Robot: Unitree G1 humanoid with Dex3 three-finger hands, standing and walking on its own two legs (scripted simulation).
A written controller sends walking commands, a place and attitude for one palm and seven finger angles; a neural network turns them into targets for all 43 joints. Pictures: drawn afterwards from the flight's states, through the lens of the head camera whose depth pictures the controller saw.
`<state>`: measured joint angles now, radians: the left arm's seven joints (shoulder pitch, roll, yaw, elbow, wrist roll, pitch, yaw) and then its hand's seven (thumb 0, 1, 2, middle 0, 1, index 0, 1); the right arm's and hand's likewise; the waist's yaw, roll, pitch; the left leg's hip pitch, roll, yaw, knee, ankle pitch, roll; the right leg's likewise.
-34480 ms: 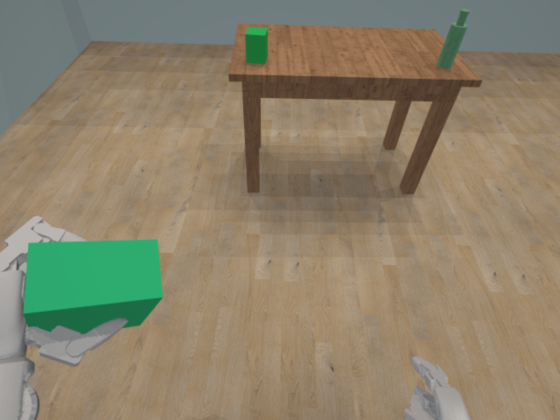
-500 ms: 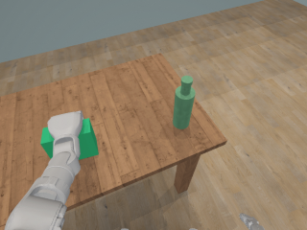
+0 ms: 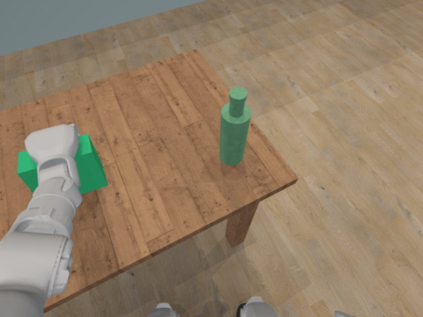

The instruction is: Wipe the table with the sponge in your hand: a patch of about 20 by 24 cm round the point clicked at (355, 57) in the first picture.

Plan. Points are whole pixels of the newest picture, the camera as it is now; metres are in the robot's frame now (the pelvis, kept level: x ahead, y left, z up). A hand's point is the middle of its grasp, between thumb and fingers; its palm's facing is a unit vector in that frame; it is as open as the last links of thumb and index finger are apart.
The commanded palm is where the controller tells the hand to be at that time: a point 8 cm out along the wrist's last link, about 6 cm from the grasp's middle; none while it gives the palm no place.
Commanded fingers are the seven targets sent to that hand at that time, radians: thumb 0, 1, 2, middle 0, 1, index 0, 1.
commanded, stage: wipe forward along the middle lane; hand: left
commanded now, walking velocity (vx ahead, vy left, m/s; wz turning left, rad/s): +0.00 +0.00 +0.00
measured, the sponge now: (69, 175) +0.41 +0.31 -0.03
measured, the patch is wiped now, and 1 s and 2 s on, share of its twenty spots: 1.00 1.00 1.00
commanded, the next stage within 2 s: slide back across to the first lane in 0.40 s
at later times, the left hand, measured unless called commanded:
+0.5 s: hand (55, 147) +0.46 +0.34 +0.01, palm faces -0.13 +0.02 -0.99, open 10.4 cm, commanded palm +0.44 +0.33 +0.03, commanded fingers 0.00 0.10 1.30 -1.20 -1.60 -1.20 -1.60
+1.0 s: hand (25, 151) +0.44 +0.39 +0.01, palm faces -0.16 -0.01 -0.99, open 10.4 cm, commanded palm +0.42 +0.38 +0.06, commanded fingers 0.00 0.10 1.30 -1.20 -1.60 -1.20 -1.60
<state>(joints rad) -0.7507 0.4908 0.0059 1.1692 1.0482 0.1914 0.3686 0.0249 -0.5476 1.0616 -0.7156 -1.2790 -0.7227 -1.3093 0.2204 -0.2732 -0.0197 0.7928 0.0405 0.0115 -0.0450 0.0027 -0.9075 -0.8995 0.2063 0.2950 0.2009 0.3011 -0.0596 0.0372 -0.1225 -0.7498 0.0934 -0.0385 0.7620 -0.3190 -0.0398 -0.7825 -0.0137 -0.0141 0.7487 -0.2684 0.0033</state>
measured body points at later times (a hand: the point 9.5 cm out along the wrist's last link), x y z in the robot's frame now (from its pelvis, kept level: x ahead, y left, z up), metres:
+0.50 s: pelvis +0.01 +0.03 +0.00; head +0.11 +0.03 +0.43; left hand +0.46 +0.33 +0.06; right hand +0.06 -0.25 -0.13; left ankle +0.02 +0.18 -0.70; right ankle +0.05 -0.12 -0.70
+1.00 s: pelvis +0.02 +0.04 +0.01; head +0.12 +0.05 +0.45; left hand +0.45 +0.39 +0.07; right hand +0.07 -0.23 -0.12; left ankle +0.02 +0.18 -0.70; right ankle +0.05 -0.12 -0.70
